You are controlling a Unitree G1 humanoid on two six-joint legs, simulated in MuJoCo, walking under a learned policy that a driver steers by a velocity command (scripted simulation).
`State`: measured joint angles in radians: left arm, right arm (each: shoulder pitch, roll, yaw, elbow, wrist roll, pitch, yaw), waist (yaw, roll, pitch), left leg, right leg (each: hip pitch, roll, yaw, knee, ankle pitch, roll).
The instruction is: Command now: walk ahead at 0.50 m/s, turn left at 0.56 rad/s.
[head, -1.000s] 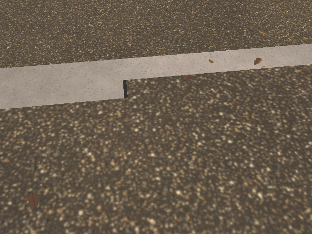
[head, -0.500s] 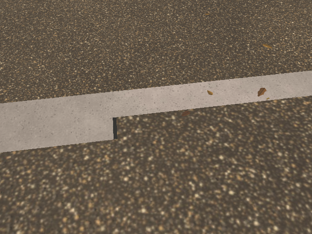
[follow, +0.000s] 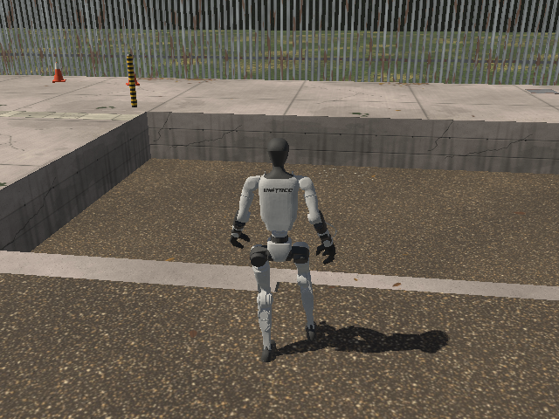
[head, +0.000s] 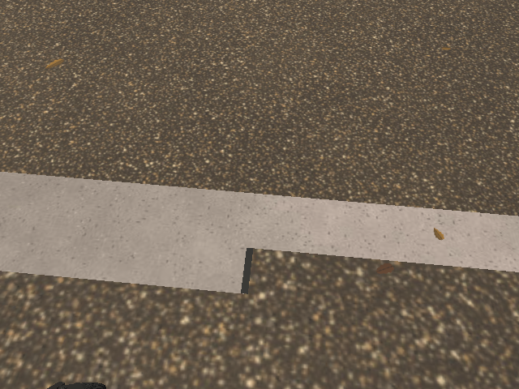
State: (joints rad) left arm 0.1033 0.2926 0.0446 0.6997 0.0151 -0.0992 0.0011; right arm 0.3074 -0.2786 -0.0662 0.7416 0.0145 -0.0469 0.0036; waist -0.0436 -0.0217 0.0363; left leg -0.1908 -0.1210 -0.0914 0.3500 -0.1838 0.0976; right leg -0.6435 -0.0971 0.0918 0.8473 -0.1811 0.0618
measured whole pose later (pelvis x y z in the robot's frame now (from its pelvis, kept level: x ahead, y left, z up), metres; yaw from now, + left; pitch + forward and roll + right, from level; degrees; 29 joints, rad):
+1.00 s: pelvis +0.24 -0.02 -0.01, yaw +7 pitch -2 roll +0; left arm 0.15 0.24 0.04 0.97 0.00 0.01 0.02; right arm 0.23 -0.22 -0.04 0.87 0.00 0.00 -0.02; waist 0.01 0.00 0.03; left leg -0.18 0.00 -0.04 0.53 -0.32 -0.01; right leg -0.21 0.00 0.00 0.51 -0.27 0.01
